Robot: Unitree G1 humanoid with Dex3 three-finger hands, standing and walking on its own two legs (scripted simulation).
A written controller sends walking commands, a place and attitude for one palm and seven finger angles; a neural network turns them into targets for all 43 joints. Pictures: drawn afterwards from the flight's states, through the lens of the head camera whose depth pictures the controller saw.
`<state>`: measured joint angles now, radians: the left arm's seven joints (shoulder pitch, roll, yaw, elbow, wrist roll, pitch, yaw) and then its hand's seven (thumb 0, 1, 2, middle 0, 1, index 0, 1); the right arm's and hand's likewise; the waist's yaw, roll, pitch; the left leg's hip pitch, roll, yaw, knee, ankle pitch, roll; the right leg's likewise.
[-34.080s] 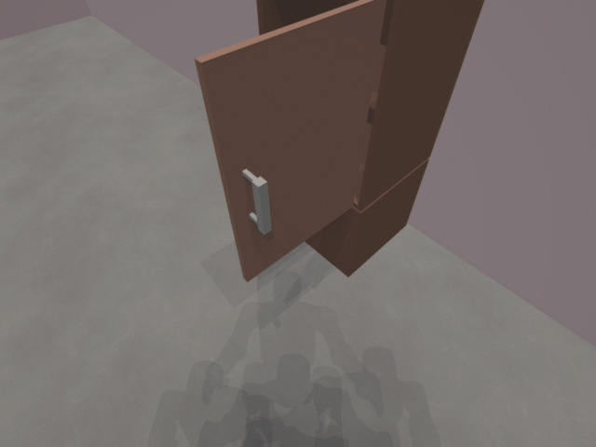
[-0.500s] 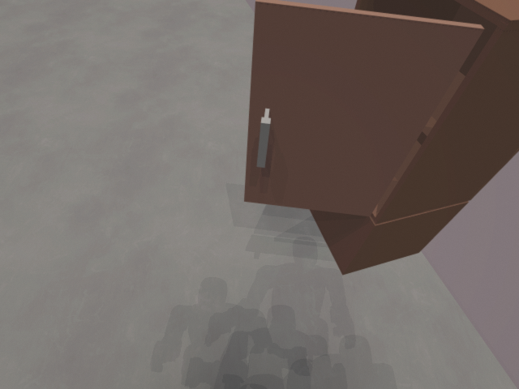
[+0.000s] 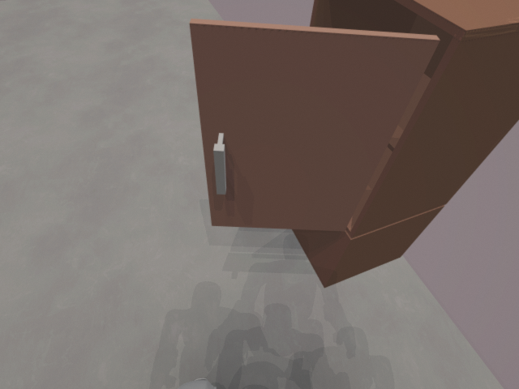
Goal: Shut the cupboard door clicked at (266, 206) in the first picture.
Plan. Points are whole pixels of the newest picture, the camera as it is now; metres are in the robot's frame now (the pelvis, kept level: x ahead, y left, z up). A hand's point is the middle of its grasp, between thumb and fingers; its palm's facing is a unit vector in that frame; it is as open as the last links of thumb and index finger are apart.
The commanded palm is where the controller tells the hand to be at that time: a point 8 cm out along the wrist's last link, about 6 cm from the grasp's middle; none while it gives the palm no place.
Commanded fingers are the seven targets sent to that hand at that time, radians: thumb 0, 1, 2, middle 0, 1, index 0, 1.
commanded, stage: take the last steps up to it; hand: left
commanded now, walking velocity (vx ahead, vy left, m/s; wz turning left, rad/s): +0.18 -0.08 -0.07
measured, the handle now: (221, 164) +0.58 +0.11 -0.05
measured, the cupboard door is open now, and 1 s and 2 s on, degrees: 67 67 67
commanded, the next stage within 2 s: come to a stop and stand still in 0.12 s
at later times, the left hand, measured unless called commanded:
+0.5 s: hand (193, 347) +0.22 +0.13 -0.17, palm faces -0.05 -0.97 -0.22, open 7.3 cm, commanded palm none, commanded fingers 0.00 0.90 0.90 -0.20 -0.30 -0.20 -0.30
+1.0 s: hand out of the picture +0.10 +0.18 -0.18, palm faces +0.02 -0.97 -0.24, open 7.4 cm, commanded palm none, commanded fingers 0.00 0.90 0.90 -0.20 -0.30 -0.20 -0.30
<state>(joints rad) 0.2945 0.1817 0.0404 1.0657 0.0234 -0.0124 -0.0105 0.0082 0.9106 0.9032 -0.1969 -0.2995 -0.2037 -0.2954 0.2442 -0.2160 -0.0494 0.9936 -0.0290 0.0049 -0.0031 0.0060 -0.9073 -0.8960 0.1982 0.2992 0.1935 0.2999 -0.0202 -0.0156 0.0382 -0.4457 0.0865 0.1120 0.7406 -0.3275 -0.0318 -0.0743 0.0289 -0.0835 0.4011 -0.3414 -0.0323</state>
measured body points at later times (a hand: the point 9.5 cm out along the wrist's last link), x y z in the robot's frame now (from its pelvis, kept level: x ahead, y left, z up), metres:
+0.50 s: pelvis +0.12 -0.05 +0.00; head +0.15 -0.06 +0.44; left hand +0.22 +0.18 -0.15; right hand +0.10 -0.28 -0.17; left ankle +0.07 +0.08 -0.70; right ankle +0.15 -0.18 -0.74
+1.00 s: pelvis +0.08 -0.02 +0.00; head +0.10 -0.01 +0.45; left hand +0.10 +0.23 -0.16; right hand +0.15 -0.25 -0.15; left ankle +0.11 +0.07 -0.74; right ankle +0.04 -0.15 -0.74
